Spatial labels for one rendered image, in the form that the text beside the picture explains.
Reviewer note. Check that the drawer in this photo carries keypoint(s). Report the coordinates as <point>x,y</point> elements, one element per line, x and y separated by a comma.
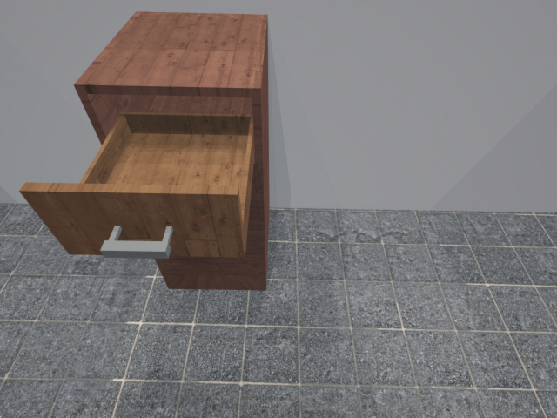
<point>191,171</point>

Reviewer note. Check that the cabinet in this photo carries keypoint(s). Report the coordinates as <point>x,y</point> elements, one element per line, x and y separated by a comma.
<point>173,62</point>

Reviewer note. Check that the handle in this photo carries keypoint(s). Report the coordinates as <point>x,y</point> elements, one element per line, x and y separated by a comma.
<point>114,248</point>

